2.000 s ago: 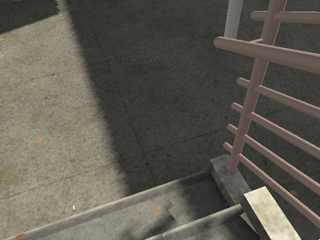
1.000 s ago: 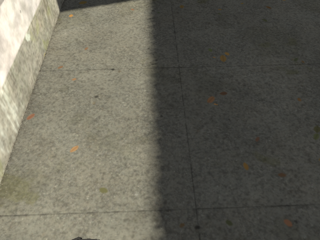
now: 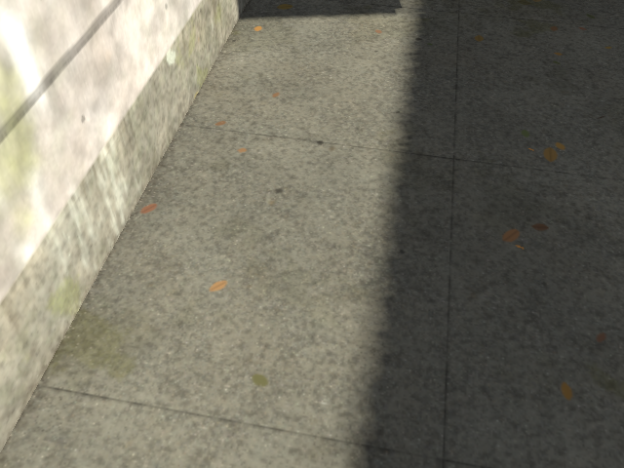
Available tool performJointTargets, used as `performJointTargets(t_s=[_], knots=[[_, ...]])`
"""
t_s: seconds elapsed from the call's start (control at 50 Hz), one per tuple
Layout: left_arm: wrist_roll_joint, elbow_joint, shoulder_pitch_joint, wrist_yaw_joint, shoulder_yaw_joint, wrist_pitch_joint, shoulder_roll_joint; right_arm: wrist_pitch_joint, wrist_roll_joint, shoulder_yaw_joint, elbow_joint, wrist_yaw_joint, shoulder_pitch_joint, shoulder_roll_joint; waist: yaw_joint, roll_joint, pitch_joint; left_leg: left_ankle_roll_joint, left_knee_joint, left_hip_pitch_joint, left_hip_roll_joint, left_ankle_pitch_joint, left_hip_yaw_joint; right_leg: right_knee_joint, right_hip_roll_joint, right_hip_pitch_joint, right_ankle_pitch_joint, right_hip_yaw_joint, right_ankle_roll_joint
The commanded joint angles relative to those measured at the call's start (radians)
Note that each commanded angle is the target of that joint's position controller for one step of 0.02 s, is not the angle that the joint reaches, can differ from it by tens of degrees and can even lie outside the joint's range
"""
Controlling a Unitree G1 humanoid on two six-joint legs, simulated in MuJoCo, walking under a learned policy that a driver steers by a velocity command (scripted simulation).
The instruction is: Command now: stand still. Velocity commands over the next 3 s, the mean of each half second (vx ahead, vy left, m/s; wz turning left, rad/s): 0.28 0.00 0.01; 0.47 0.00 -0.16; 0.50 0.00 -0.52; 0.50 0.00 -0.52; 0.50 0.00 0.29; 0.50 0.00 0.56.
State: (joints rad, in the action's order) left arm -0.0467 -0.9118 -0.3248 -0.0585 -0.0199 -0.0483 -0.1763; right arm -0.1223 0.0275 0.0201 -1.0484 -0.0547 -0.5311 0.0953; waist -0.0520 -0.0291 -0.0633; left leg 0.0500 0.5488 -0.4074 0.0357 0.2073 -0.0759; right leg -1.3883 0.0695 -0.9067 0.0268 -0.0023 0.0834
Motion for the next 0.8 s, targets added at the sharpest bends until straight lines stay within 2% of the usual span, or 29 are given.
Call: performJointTargets(t_s=[0.02, 0.08, 0.12, 0.14, 0.16, 0.18, 0.2, 0.22, 0.24, 0.26, 0.3, 0.36, 0.42, 0.48, 0.5, 0.52, 0.54, 0.56, 0.58, 0.6, 0.62, 0.64, 0.66, 0.68, 0.7, 0.72, 0.74, 0.78, 0.8], knots=[[0.001, 0.01, -0.07, -0.04, 0.018, 0.001, -0.004, -0.038, -0.039, 0.01, 0.039, 0.002, 0.073, 0.102, 0.061, 0.092, 0.086, 0.017, -0.229, -0.12, -0.184, 0.328, 0.206, 0.433, 0.053, 0.29, 0.024, 0.011, 0.058], [-0.016, -0.002, -0.091, -0.029, -0.027, -0.02, -0.074, -0.005, -0.034, -0.045, 0.05, -0.04, 0.071, 0.261, 0.064, 0.126, 0.113, 0.091, -0.247, -0.091, -0.249, 0.492, 0.292, 0.574, -0.022, 0.479, 0.321, 0.097, 0.037], [0.004, 0.011, -0.065, 0.021, -0.025, -0.036, -0.054, 0.02, -0.058, -0.066, 0.021, -0.03, 0.001, 0.205, 0.022, 0.093, 0.102, 0.158, -0.2, 0.124, -0.302, 0.514, 0.439, 0.825, -0.003, 0.441, 0.308, 0.067, -0.009], [0.005, 0.012, -0.044, 0.041, -0.02, -0.048, -0.043, 0.025, -0.036, -0.063, 0.003, -0.012, -0.042, 0.15, -0.013, 0.055, 0.062, 0.166, -0.149, 0.106, -0.299, 0.533, 0.438, 0.813, 0.003, 0.526, 0.32, 0.062, -0.058], [0.016, 0.002, -0.047, 0.045, -0.03, -0.067, -0.08, 0.024, -0.016, -0.069, 0.058, -0.001, 0.001, 0.13, -0.01, -0.014, 0.132, 0.136, -0.138, 0.004, -0.203, 0.495, 0.241, 0.919, 0.025, 0.543, 0.533, -0.008, -0.149], [0.02, -0.033, -0.119, 0.044, -0.04, -0.08, -0.082, 0.031, -0.002, -0.091, 0.113, 0.006, 0.16, 0.166, 0.063, -0.009, 0.22, 0.097, -0.054, -0.104, -0.098, 0.463, 0.091, 1.052, 0.071, 0.54, 0.668, -0.151, -0.229], [0.009, -0.093, -0.283, 0.048, -0.05, -0.093, -0.101, 0.031, -0.003, -0.088, 0.15, 0.014, 0.272, 0.124, 0.139, -0.073, 0.217, 0.072, 0.118, -0.301, -0.036, 0.378, 0.017, 1.116, 0.142, 0.744, 0.734, -0.305, -0.306], [-0.02, -0.145, -0.442, 0.056, -0.06, -0.099, -0.103, 0.033, 0.004, -0.089, 0.183, 0.025, 0.355, 0.11, 0.227, -0.165, 0.22, 0.065, 0.238, -0.565, 0.004, 0.332, 0.019, 1.159, 0.241, 0.975, 0.758, -0.526, -0.395], [-0.058, -0.196, -0.585, 0.059, -0.053, -0.097, -0.073, 0.023, 0.004, -0.089, 0.197, 0.041, 0.404, 0.098, 0.286, -0.162, 0.239, 0.083, 0.331, -0.773, 0.009, 0.293, 0.15, 1.185, 0.295, 1.11, 0.712, -0.67, -0.432], [-0.06, -0.188, -0.541, 0.058, -0.049, -0.089, -0.045, 0.004, 0.0, -0.089, 0.186, 0.046, 0.414, 0.075, 0.255, -0.102, 0.224, 0.105, 0.379, -0.805, 0.002, 0.175, 0.209, 1.189, 0.305, 1.123, 0.623, -0.634, -0.422], [-0.008, -0.152, -0.371, 0.038, -0.023, -0.078, 0.039, -0.001, 0.016, -0.096, 0.142, 0.041, 0.36, 0.077, 0.15, -0.046, 0.161, 0.11, 0.434, -0.672, -0.032, 0.012, 0.141, 1.177, 0.245, 0.944, 0.486, -0.433, -0.377], [-0.036, -0.138, -0.269, 0.034, 0.02, -0.069, 0.11, 0.038, 0.048, -0.068, 0.133, 0.002, 0.324, 0.007, 0.075, -0.074, 0.118, 0.062, 0.619, -0.415, -0.073, -0.247, 0.053, 1.195, 0.149, 0.559, 0.292, -0.195, -0.318], [-0.04, -0.144, -0.213, 0.031, 0.029, -0.094, 0.045, 0.04, 0.036, -0.075, 0.169, -0.023, 0.377, 0.085, 0.067, -0.047, 0.106, 0.011, 0.562, -0.125, -0.082, -0.331, -0.004, 1.197, 0.087, 0.29, 0.308, -0.068, -0.294], [-0.068, -0.214, -0.296, 0.045, 0.029, -0.107, 0.009, 0.037, 0.055, -0.074, 0.188, -0.009, 0.361, 0.12, 0.098, -0.038, 0.109, -0.003, 0.538, -0.232, -0.126, -0.306, 0.085, 1.088, 0.177, 0.546, 0.169, -0.132, -0.334], [-0.03, -0.221, -0.341, 0.046, 0.021, -0.108, 0.0, 0.039, 0.042, -0.073, 0.235, 0.005, 0.486, 0.127, 0.155, -0.032, 0.122, -0.006, 0.331, -0.321, -0.12, -0.164, 0.041, 1.093, 0.187, 0.703, 0.158, -0.159, -0.355], [-0.021, -0.247, -0.396, 0.052, 0.01, -0.108, -0.016, 0.041, 0.035, -0.076, 0.273, 0.014, 0.568, 0.127, 0.19, -0.091, 0.125, -0.011, 0.28, -0.307, -0.108, -0.03, 0.007, 1.076, 0.204, 0.771, 0.106, -0.202, -0.377], [-0.055, -0.262, -0.401, 0.052, 0.006, -0.106, -0.019, 0.039, 0.038, -0.073, 0.275, 0.021, 0.53, 0.105, 0.158, -0.129, 0.108, 0.002, 0.369, -0.255, -0.119, -0.013, 0.044, 1.029, 0.245, 0.802, -0.007, -0.226, -0.375], [-0.014, -0.253, -0.413, 0.058, -0.011, -0.097, -0.021, 0.038, 0.03, -0.081, 0.292, 0.028, 0.587, 0.116, 0.199, -0.098, 0.119, 0.001, 0.226, -0.304, -0.089, 0.168, -0.018, 1.029, 0.243, 0.885, 0.01, -0.224, -0.39], [-0.004, -0.263, -0.444, 0.068, -0.023, -0.088, -0.045, 0.034, 0.037, -0.068, 0.308, 0.024, 0.626, 0.077, 0.217, -0.111, 0.139, 0.01, 0.166, -0.266, -0.083, 0.209, -0.025, 1.021, 0.252, 0.923, 0.044, -0.245, -0.385], [-0.041, -0.257, -0.404, 0.064, -0.032, -0.079, -0.057, 0.024, 0.038, -0.065, 0.285, 0.021, 0.547, 0.053, 0.171, -0.129, 0.145, 0.027, 0.223, -0.165, -0.091, 0.102, 0.021, 0.983, 0.26, 0.864, -0.017, -0.248, -0.369], [-0.008, -0.231, -0.321, 0.061, -0.05, -0.068, -0.086, 0.009, 0.012, -0.083, 0.271, 0.018, 0.509, 0.074, 0.112, -0.037, 0.129, 0.05, -0.017, -0.006, -0.025, 0.06, -0.082, 0.911, 0.211, 0.807, -0.062, -0.179, -0.368], [-0.037, -0.233, -0.311, 0.039, -0.057, -0.066, -0.102, -0.009, 0.005, -0.102, 0.224, 0.016, 0.385, 0.098, 0.065, -0.037, 0.074, 0.079, 0.031, 0.285, 0.01, -0.066, -0.108, 0.762, 0.136, 0.642, -0.147, -0.105, -0.338], [-0.062, -0.208, -0.28, 0.025, -0.048, -0.073, -0.028, -0.025, 0.019, -0.123, 0.157, 0.031, 0.15, 0.158, -0.012, 0.147, -0.087, 0.234, 0.05, 0.648, -0.136, -0.223, 0.125, 0.362, -0.011, 0.375, 0.031, 0.021, -0.232], [-0.042, -0.14, -0.213, 0.012, -0.018, -0.098, 0.081, -0.02, 0.053, -0.128, 0.067, 0.024, -0.196, 0.221, -0.116, 0.3, -0.195, 0.424, -0.131, 0.911, -0.369, -0.222, 0.594, 0.065, -0.18, 0.053, 0.652, -0.015, -0.181], [0.013, -0.06, 0.032, 0.017, -0.051, -0.111, 0.026, -0.014, 0.105, -0.142, 0.01, 0.01, -0.245, 0.199, -0.191, 0.106, 0.139, 0.378, -0.25, 0.735, -0.425, 0.022, 0.672, 0.105, -0.171, -0.193, 0.554, -0.216, -0.22], [0.028, -0.032, 0.117, 0.029, -0.055, -0.106, 0.005, -0.014, 0.075, -0.126, 0.032, -0.008, -0.071, 0.183, -0.091, -0.003, 0.225, 0.338, -0.249, 0.617, -0.442, 0.093, 0.569, 0.097, -0.096, -0.21, 0.408, -0.208, -0.235], [0.013, -0.05, 0.065, 0.043, -0.058, -0.095, 0.024, -0.006, 0.034, -0.111, 0.044, -0.009, 0.023, 0.127, -0.023, -0.009, 0.181, 0.304, -0.225, 0.507, -0.397, 0.092, 0.464, 0.093, -0.042, -0.102, 0.323, -0.166, -0.236], [-0.026, -0.064, -0.002, 0.041, -0.034, -0.06, 0.113, 0.01, 0.045, -0.084, 0.077, 0.012, 0.126, 0.027, 0.035, 0.029, 0.205, 0.223, -0.217, 0.299, -0.35, -0.034, 0.27, 0.175, -0.007, 0.007, 0.139, -0.198, -0.241], [-0.045, -0.081, -0.067, 0.014, -0.017, -0.049, 0.147, 0.015, 0.064, -0.073, 0.079, 0.027, 0.182, -0.008, 0.071, 0.024, 0.186, 0.18, -0.2, 0.203, -0.303, -0.09, 0.189, 0.234, 0.011, 0.082, -0.033, -0.222, -0.249]])
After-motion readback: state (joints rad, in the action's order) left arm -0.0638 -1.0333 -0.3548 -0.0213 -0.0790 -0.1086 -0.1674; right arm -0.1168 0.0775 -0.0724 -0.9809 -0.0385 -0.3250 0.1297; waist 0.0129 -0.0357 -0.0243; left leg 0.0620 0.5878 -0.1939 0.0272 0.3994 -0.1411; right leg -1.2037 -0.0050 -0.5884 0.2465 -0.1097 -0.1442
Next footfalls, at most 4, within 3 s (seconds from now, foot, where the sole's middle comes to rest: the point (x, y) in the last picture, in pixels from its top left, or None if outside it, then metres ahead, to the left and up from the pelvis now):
0.12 right None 0.08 -0.13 -0.76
0.64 left None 0.22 0.12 -0.76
1.16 right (357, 463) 0.60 -0.12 -0.93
1.50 left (276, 376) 0.83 0.07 -0.93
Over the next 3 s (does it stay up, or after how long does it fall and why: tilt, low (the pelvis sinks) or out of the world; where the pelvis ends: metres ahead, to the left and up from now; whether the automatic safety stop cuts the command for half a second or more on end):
stays up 1.36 -0.42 -0.16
